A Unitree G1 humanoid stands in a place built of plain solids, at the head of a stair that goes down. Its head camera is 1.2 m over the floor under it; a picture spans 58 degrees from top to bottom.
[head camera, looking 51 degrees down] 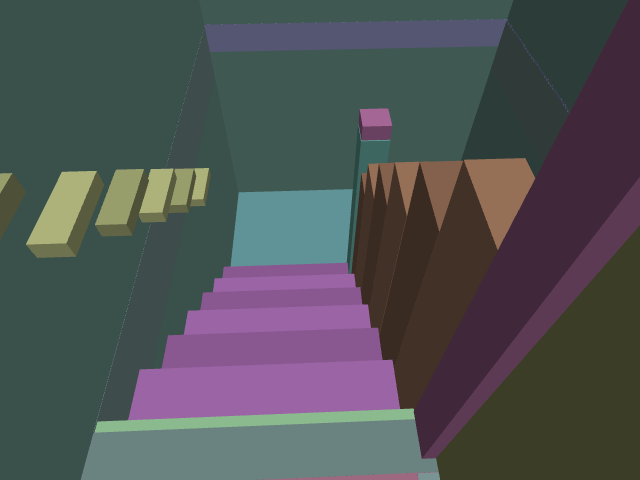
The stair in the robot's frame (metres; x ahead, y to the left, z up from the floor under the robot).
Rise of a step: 0.20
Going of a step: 0.22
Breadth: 0.85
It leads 2 degrees to the left of straight ahead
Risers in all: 7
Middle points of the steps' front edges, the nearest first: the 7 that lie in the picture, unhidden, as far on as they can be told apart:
0.37 0.17 0.00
0.59 0.18 -0.19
0.82 0.19 -0.39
1.04 0.20 -0.59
1.26 0.21 -0.78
1.49 0.21 -0.98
1.71 0.22 -1.18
